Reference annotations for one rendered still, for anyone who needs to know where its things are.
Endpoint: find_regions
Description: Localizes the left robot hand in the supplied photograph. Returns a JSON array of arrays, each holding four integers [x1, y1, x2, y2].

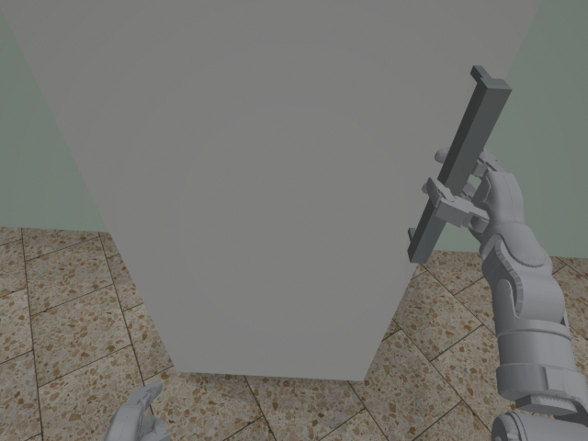
[[104, 381, 171, 441]]

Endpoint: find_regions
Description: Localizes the right robot hand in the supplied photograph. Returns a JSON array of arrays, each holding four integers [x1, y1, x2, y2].
[[422, 147, 526, 243]]

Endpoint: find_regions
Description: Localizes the robot right upper arm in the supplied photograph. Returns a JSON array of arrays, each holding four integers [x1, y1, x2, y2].
[[491, 412, 588, 441]]

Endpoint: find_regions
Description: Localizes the handle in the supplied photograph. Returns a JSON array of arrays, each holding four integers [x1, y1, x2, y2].
[[407, 65, 513, 264]]

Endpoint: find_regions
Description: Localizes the fridge door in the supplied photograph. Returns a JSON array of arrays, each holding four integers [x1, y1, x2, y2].
[[0, 0, 542, 381]]

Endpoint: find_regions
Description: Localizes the robot right forearm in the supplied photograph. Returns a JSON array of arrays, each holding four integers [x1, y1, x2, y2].
[[479, 223, 588, 427]]

